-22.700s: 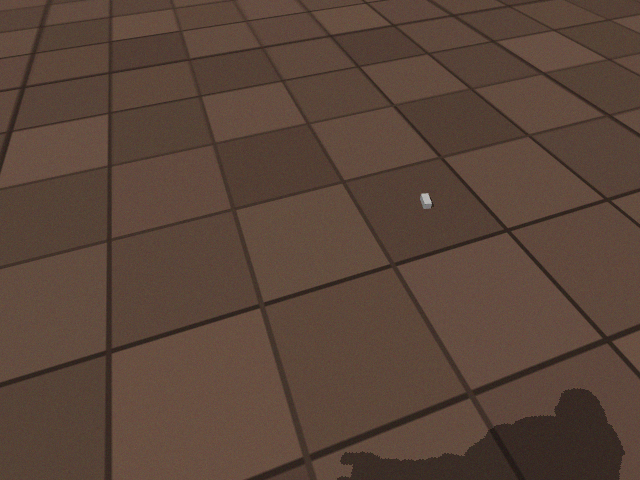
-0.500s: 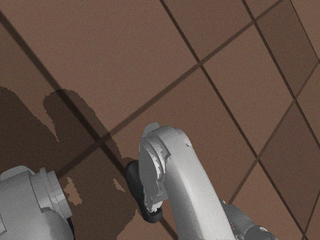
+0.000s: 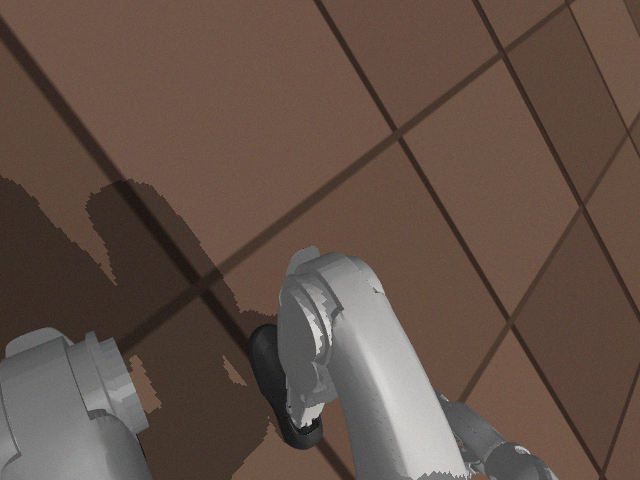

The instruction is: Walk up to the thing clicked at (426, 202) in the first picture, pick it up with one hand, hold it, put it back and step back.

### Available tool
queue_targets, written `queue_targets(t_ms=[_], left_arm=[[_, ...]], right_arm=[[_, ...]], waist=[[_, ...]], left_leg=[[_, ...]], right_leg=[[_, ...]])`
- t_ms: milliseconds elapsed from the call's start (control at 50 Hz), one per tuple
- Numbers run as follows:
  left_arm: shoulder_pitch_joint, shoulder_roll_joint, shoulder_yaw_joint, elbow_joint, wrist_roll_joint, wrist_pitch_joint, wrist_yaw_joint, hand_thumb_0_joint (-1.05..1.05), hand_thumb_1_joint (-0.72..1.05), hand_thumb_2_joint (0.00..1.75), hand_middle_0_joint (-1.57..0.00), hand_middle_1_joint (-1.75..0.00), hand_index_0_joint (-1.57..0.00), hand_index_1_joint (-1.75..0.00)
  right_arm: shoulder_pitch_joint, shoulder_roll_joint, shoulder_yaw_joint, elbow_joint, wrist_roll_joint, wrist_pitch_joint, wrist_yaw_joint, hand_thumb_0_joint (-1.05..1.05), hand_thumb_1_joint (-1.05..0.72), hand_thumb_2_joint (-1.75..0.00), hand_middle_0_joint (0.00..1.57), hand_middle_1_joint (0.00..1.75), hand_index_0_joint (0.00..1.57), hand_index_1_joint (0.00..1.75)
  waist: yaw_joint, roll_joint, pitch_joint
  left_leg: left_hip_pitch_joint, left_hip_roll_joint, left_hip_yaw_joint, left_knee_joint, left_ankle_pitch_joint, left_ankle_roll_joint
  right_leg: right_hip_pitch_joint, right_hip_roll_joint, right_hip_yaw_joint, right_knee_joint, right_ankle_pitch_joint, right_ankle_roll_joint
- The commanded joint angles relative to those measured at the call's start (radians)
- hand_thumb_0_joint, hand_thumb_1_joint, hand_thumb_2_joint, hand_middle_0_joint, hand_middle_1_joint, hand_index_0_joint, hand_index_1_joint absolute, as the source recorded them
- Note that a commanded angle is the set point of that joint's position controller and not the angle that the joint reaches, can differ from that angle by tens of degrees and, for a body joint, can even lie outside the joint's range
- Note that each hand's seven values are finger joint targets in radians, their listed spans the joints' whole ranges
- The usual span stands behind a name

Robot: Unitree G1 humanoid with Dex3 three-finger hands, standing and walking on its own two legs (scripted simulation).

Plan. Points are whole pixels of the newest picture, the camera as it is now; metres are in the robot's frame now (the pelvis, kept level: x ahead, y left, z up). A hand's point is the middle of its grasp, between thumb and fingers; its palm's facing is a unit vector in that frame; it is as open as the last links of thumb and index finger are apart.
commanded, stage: rest palm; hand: left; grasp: from above
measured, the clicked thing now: out of the picture +0.44 +0.38 -0.28
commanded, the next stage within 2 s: close in 0.66 s
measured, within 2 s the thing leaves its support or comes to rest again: neither
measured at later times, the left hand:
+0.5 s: hand out of the picture +0.42 +0.36 -0.25, palm faces -0.47 -0.13 -0.87, open 10.9 cm
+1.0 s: hand out of the picture +0.43 +0.36 -0.25, palm faces -0.50 -0.14 -0.86, open 9.7 cm
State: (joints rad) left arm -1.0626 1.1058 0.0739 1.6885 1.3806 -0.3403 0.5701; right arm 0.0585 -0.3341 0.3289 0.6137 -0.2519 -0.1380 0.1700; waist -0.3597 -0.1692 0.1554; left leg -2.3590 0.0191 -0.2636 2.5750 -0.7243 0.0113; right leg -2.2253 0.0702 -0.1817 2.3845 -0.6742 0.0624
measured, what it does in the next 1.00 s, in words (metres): stands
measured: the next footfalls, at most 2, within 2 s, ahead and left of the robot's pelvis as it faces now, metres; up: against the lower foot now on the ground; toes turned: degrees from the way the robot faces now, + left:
none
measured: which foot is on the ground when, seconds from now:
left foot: down 0.00-1.00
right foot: down 0.00-1.00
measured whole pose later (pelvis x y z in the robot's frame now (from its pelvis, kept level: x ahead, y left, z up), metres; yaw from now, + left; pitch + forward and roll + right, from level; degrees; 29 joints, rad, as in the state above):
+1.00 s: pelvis +0.00 +0.00 +0.00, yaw +0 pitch +27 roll -16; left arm -1.05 1.13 0.08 1.66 1.33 -0.36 0.50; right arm 0.06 -0.34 0.36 0.59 -0.25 -0.13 0.17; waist -0.36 -0.17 0.20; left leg -2.35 0.02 -0.27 2.57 -0.72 0.01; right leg -2.21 0.07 -0.19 2.37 -0.67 0.07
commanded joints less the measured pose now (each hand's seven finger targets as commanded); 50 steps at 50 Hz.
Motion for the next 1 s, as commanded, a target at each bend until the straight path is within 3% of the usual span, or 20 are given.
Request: queue_targets(t_ms=[0,40,80,160,180,200,320,360,480,520,540,580,680,740,780,800,820,880,900,980], left_arm=[[-0.252,0.253,0.025,-0.132,-0.034,0.020,0.013,0.00,-0.01,0.56,-0.48,-0.59,-0.49,-0.58],[-0.247,0.220,0.003,-0.130,-0.041,0.021,-0.005,0.00,0.02,0.53,-0.49,-0.59,-0.51,-0.58],[-0.170,0.223,0.020,-0.050,-0.056,0.029,-0.025,0.00,0.03,0.53,-0.49,-0.59,-0.51,-0.57],[-0.244,0.252,0.012,-0.191,-0.066,-0.009,-0.051,0.00,0.02,0.53,-0.49,-0.61,-0.51,-0.59],[-0.197,0.251,0.023,-0.137,-0.067,-0.009,-0.052,0.00,0.01,0.54,-0.49,-0.60,-0.50,-0.58],[-0.220,0.231,-0.001,-0.172,-0.069,-0.021,-0.057,0.00,0.01,0.54,-0.48,-0.60,-0.49,-0.58],[-0.185,0.289,0.044,-0.136,-0.038,-0.052,-0.024,0.00,0.01,0.56,-0.49,-0.58,-0.49,-0.57],[-0.203,0.293,0.041,-0.160,-0.033,-0.057,-0.010,0.00,0.00,0.57,-0.48,-0.58,-0.49,-0.57],[-0.205,0.263,0.019,-0.137,-0.014,-0.038,0.031,0.00,0.02,0.55,-0.48,-0.58,-0.49,-0.56],[-0.214,0.242,0.005,-0.124,-0.020,-0.024,0.035,0.00,0.03,0.54,-0.49,-0.58,-0.50,-0.56],[-0.236,0.259,0.018,-0.143,-0.030,-0.022,0.041,0.00,0.02,0.54,-0.49,-0.57,-0.50,-0.56],[-0.240,0.247,0.003,-0.135,-0.026,-0.008,0.034,0.00,0.03,0.53,-0.50,-0.57,-0.51,-0.56],[-0.215,0.265,0.024,-0.082,-0.034,0.016,0.019,0.00,0.05,0.51,-0.50,-0.57,-0.52,-0.55],[-0.217,0.230,-0.005,-0.095,-0.050,0.022,-0.011,0.00,0.06,0.50,-0.50,-0.58,-0.52,-0.56],[-0.208,0.241,0.006,-0.100,-0.053,0.021,-0.025,0.00,0.15,0.45,-0.54,-0.59,-0.58,-0.55],[-0.193,0.246,0.017,-0.092,-0.061,0.016,-0.028,0.00,0.17,0.43,-0.56,-0.58,-0.60,-0.54],[-0.209,0.228,-0.006,-0.116,-0.059,0.010,-0.040,0.00,0.19,0.41,-0.57,-0.57,-0.62,-0.53],[-0.236,0.262,0.014,-0.169,-0.064,-0.014,-0.046,0.00,0.21,0.40,-0.58,-0.57,-0.63,-0.52],[-0.195,0.256,0.017,-0.127,-0.066,-0.016,-0.049,0.00,0.21,0.39,-0.58,-0.57,-0.63,-0.52],[-0.198,0.272,0.026,-0.163,-0.051,-0.047,-0.026,0.00,0.23,0.39,-0.60,-0.54,-0.64,-0.50]], right_arm=[[0.170,-0.339,-0.109,0.008,0.009,-0.003,-0.012,0.00,-0.90,-0.90,0.20,0.30,0.20,0.30],[0.187,-0.325,-0.103,0.019,0.006,-0.002,-0.008,0.00,-0.90,-0.90,0.20,0.30,0.20,0.30],[0.187,-0.341,-0.107,0.008,0.012,0.001,-0.009,0.00,-0.90,-0.90,0.20,0.30,0.20,0.30],[0.179,-0.328,-0.099,-0.001,0.013,0.011,-0.016,0.00,-0.90,-0.90,0.20,0.30,0.20,0.30],[0.181,-0.334,-0.101,-0.005,0.013,0.013,-0.016,0.00,-0.90,-0.90,0.20,0.30,0.20,0.30],[0.189,-0.330,-0.099,0.000,0.018,0.015,-0.014,0.00,-0.90,-0.90,0.20,0.30,0.20,0.30],[0.184,-0.339,-0.086,-0.009,0.008,0.028,-0.024,0.00,-0.90,-0.90,0.20,0.30,0.20,0.30],[0.173,-0.332,-0.082,-0.008,0.002,0.029,-0.024,0.00,-0.90,-0.90,0.20,0.30,0.20,0.30],[0.161,-0.337,-0.087,0.004,-0.007,0.015,-0.022,0.00,-0.90,-0.90,0.20,0.30,0.20,0.30],[0.158,-0.339,-0.090,0.006,-0.006,0.005,-0.019,0.00,-0.90,-0.90,0.20,0.30,0.20,0.30],[0.159,-0.341,-0.091,0.011,-0.004,0.002,-0.020,0.00,-0.90,-0.90,0.20,0.30,0.20,0.30],[0.161,-0.339,-0.093,0.018,-0.002,-0.006,-0.018,0.00,-0.90,-0.90,0.20,0.30,0.20,0.30],[0.167,-0.344,-0.096,0.011,-0.001,-0.005,-0.016,0.00,-0.90,-0.90,0.20,0.30,0.20,0.30],[0.168,-0.338,-0.093,0.013,0.006,-0.003,-0.014,0.00,-0.90,-0.90,0.20,0.30,0.20,0.30],[0.184,-0.347,-0.093,0.005,0.007,-0.001,-0.012,0.00,-0.89,-0.90,0.20,0.30,0.20,0.30],[0.179,-0.350,-0.093,0.006,0.004,0.002,-0.015,0.00,-0.89,-0.90,0.20,0.30,0.20,0.30],[0.181,-0.347,-0.092,0.001,0.007,0.001,-0.012,0.00,-0.89,-0.90,0.20,0.30,0.20,0.30],[0.187,-0.349,-0.088,-0.009,0.012,0.005,-0.014,0.00,-0.89,-0.90,0.20,0.30,0.20,0.30],[0.179,-0.346,-0.084,-0.015,0.010,0.007,-0.015,0.00,-0.89,-0.90,0.20,0.30,0.20,0.30],[0.178,-0.331,-0.075,-0.006,0.002,0.017,-0.018,0.00,-0.89,-0.90,0.20,0.30,0.20,0.30]], waist=[[-0.035,0.609,-0.646],[-0.040,0.624,-0.636],[-0.051,0.542,-0.577],[-0.023,0.587,-0.655],[-0.030,0.559,-0.653],[-0.040,0.552,-0.645],[-0.029,0.568,-0.606],[-0.025,0.589,-0.649],[-0.038,0.583,-0.610],[-0.044,0.569,-0.588],[-0.038,0.582,-0.601],[-0.039,0.601,-0.605],[-0.037,0.586,-0.608],[-0.045,0.567,-0.596],[-0.049,0.576,-0.605],[-0.046,0.567,-0.601],[-0.051,0.570,-0.584],[-0.049,0.577,-0.621],[-0.044,0.553,-0.614],[-0.035,0.564,-0.647]], left_leg=[[0.552,0.035,0.073,-0.291,0.264,-0.012],[0.549,0.032,0.081,-0.287,0.285,-0.012],[0.490,0.030,0.076,-0.290,0.237,-0.006],[0.539,0.033,0.080,-0.285,0.268,-0.007],[0.536,0.032,0.082,-0.273,0.273,-0.003],[0.521,0.033,0.087,-0.264,0.284,0.000],[0.547,0.034,0.072,-0.282,0.287,-0.010],[0.564,0.039,0.075,-0.283,0.281,-0.006],[0.537,0.039,0.074,-0.283,0.243,-0.008],[0.517,0.038,0.076,-0.279,0.228,-0.007],[0.518,0.037,0.073,-0.283,0.232,-0.010],[0.546,0.041,0.070,-0.291,0.233,-0.013],[0.519,0.037,0.068,-0.294,0.239,-0.012],[0.513,0.036,0.071,-0.283,0.263,-0.008],[0.539,0.035,0.068,-0.286,0.285,-0.009],[0.535,0.036,0.061,-0.292,0.282,-0.012],[0.524,0.035,0.067,-0.280,0.279,-0.011],[0.535,0.034,0.072,-0.276,0.287,-0.009],[0.540,0.035,0.070,-0.273,0.280,-0.007],[0.544,0.039,0.078,-0.265,0.286,-0.004]], right_leg=[[0.293,0.033,-0.094,-0.174,0.270,-0.085],[0.301,0.032,-0.095,-0.174,0.289,-0.085],[0.294,0.033,-0.100,-0.189,0.250,-0.080],[0.337,0.035,-0.088,-0.193,0.267,-0.084],[0.349,0.034,-0.084,-0.197,0.272,-0.083],[0.355,0.036,-0.080,-0.199,0.285,-0.081],[0.321,0.036,-0.099,-0.193,0.259,-0.087],[0.342,0.041,-0.094,-0.189,0.265,-0.083],[0.301,0.041,-0.101,-0.183,0.249,-0.081],[0.291,0.040,-0.098,-0.180,0.246,-0.080],[0.292,0.039,-0.102,-0.182,0.246,-0.083],[0.282,0.037,-0.098,-0.176,0.247,-0.086],[0.288,0.034,-0.104,-0.174,0.256,-0.084],[0.297,0.036,-0.099,-0.183,0.272,-0.082],[0.312,0.032,-0.100,-0.183,0.283,-0.080],[0.305,0.033,-0.109,-0.183,0.275,-0.081],[0.307,0.033,-0.099,-0.182,0.274,-0.084],[0.339,0.034,-0.097,-0.191,0.280,-0.083],[0.335,0.035,-0.098,-0.195,0.269,-0.083],[0.368,0.043,-0.095,-0.199,0.279,-0.079]])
